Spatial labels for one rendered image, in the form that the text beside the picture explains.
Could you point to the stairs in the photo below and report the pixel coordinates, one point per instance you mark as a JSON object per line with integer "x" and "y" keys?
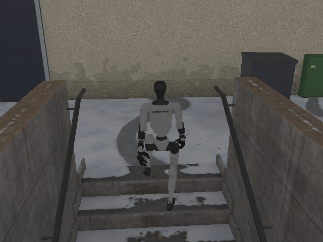
{"x": 137, "y": 212}

